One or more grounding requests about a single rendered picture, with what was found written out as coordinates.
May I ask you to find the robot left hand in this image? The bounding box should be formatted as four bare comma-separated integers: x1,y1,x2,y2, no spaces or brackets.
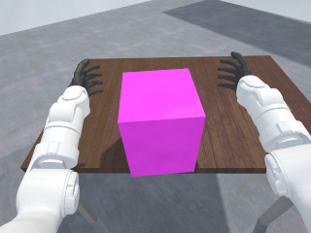
72,58,104,97

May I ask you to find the carton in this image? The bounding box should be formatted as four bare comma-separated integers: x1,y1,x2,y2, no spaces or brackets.
118,68,206,177

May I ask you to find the right robot forearm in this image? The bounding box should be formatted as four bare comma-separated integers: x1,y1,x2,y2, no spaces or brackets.
236,75,311,153

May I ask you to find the robot left upper arm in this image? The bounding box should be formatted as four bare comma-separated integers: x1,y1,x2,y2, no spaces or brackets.
0,168,80,233

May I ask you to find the robot right hand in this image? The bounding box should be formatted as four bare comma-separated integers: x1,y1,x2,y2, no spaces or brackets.
217,51,252,92

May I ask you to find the left robot forearm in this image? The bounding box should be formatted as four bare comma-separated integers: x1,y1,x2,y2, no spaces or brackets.
16,85,90,213

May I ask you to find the robot right upper arm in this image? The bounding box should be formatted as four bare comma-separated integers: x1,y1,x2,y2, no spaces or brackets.
264,143,311,233

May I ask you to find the table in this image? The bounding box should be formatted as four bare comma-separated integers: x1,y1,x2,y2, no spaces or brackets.
20,55,311,225

